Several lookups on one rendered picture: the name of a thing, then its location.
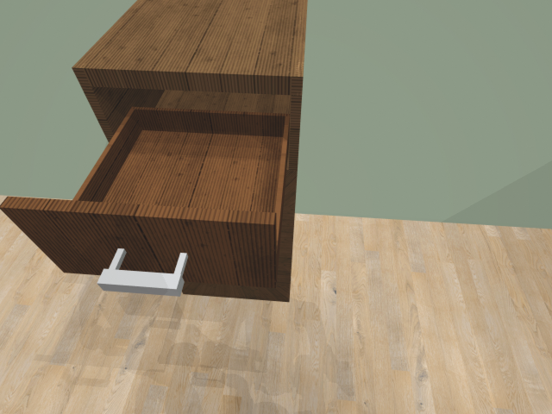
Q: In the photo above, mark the drawer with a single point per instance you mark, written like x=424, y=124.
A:
x=209, y=183

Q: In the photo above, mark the cabinet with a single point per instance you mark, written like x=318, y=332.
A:
x=230, y=55

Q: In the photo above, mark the handle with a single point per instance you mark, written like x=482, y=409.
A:
x=168, y=284

